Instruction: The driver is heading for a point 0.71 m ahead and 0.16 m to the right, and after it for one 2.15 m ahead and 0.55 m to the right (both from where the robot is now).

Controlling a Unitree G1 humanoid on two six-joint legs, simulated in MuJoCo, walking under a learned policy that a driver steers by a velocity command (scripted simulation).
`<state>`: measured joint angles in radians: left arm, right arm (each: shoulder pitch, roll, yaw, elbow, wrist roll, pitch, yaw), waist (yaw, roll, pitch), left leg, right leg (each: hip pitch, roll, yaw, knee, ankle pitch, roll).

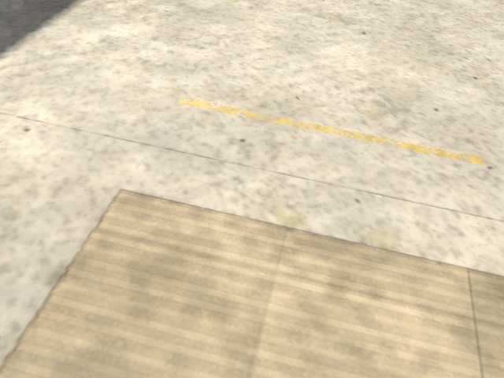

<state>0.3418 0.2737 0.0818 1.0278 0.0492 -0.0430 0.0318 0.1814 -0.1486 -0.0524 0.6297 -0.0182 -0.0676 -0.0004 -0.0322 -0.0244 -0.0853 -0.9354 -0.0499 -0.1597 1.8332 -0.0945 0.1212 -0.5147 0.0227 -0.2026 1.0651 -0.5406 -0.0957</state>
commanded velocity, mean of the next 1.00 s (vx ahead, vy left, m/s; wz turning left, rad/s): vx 0.50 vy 0.00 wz -0.30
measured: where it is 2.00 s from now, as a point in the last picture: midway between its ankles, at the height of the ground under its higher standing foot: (296, 245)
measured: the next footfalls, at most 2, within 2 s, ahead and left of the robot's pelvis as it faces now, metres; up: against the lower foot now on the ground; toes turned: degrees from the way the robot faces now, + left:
left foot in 0.30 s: +0.27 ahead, +0.13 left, +0.00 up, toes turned +5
right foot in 0.80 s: +0.60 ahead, -0.04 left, +0.00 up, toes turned -15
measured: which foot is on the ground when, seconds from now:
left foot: up 0.00-0.28, down 0.30-0.80, up 0.82-1.00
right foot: down 0.00-0.30, up 0.32-0.78, down 0.80-1.00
